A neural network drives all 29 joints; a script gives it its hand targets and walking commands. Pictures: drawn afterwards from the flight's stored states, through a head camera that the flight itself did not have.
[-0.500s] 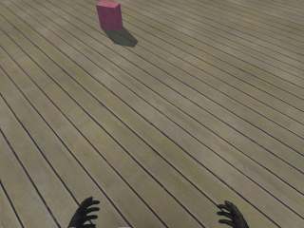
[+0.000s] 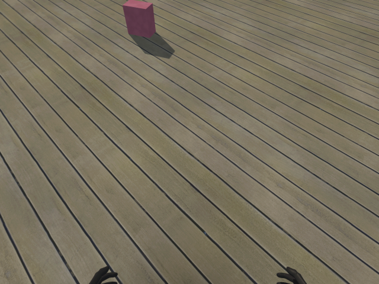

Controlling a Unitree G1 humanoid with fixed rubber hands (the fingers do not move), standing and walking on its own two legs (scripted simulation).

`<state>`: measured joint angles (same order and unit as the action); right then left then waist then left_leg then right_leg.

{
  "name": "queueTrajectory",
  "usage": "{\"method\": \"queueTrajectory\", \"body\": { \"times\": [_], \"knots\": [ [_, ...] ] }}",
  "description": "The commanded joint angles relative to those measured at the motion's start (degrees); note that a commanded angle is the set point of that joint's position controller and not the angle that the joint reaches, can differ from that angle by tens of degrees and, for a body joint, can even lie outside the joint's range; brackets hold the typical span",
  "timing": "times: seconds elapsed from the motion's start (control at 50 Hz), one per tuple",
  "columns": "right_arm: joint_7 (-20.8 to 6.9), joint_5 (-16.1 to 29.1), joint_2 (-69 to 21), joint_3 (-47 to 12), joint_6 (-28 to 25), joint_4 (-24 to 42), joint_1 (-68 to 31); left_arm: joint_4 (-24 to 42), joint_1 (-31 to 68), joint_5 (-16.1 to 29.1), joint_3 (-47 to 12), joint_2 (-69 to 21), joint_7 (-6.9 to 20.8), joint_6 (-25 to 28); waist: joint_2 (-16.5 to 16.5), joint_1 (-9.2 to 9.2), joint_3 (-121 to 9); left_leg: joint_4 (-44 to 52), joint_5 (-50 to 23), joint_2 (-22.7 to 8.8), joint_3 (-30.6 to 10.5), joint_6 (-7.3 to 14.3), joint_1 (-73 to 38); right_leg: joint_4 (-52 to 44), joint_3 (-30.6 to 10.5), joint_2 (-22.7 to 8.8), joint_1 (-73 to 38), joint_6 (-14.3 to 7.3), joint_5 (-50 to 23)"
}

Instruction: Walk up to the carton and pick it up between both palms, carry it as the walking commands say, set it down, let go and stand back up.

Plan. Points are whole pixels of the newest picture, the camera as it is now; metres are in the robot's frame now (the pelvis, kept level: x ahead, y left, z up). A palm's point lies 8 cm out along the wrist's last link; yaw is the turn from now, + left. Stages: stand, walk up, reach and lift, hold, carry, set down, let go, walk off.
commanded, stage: stand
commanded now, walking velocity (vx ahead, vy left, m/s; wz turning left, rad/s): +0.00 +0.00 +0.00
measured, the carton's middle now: (140, 19) +2.52 +0.57 -0.62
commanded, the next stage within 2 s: walk up in 1.60 s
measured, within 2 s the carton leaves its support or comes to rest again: neither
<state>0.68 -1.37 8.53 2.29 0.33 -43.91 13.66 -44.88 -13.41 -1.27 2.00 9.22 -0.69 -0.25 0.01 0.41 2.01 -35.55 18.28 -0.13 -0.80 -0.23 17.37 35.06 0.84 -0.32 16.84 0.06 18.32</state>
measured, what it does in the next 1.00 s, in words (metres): stands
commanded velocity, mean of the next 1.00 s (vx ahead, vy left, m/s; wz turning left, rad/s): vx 0.00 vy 0.00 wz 0.00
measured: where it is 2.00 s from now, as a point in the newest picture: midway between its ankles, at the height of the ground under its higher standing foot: outside the picture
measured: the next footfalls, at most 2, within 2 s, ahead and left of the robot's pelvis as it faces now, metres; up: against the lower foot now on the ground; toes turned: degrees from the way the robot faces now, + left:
none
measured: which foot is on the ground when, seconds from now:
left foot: down 0.00-1.00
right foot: down 0.00-1.00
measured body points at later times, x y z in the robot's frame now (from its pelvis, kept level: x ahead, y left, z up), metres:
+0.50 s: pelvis +0.01 +0.00 +0.01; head +0.03 +0.00 +0.46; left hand +0.05 +0.23 -0.14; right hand +0.05 -0.23 -0.14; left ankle +0.01 +0.12 -0.73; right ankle +0.00 -0.12 -0.73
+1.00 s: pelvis +0.01 +0.00 +0.01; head +0.02 +0.00 +0.46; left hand +0.00 +0.21 -0.15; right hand +0.00 -0.21 -0.15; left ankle +0.01 +0.12 -0.73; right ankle +0.00 -0.12 -0.73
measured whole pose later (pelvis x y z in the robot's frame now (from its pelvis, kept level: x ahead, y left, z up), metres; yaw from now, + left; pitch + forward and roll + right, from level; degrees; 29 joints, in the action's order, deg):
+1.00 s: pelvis +0.01 +0.00 +0.01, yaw +0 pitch -2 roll +0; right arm 2.6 -0.8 5.8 1.9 0.0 -64.4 15.8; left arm -64.8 -15.8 -0.5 2.1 6.2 -2.4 0.2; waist -0.1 0.3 3.7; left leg -26.0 14.2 -0.4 -0.4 -0.5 9.7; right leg 26.0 0.5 -0.2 9.5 0.0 14.4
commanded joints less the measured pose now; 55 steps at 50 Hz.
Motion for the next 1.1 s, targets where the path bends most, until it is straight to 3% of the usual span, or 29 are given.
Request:
{"method": "queueTrajectory", "body": {
  "times": [0.0,0.68,1.08],
  "knots": [
    [0.3,0.1,5.2,1.4,-1.1,3.1,0.7,2.8,-0.5,0.0,1.4,5.0,-0.3,1.1,0.3,-0.07,-3.0,7.1,-7.5,-2.2,-2.9,1.9,-0.9,-7.0,-3.5,-2.6,-0.9,-2.1,-7.5],
    [1.9,0.6,3.0,1.2,-1.0,-15.9,5.1,-15.7,-5.0,0.7,1.5,2.7,-1.7,1.0,0.2,-0.1,1.6,13.4,-11.7,-3.6,-2.8,1.7,-6.1,-13.1,-4.0,-3.7,-5.9,-1.7,-11.4],
    [2.2,0.5,1.3,0.0,-0.6,-20.4,6.4,-19.7,-6.8,0.7,0.5,0.9,-2.0,0.6,0.1,-0.17,3.3,14.6,-10.1,-3.7,-2.6,1.1,-5.9,-14.4,-4.0,-3.7,-5.5,-1.3,-9.6]
  ]
}}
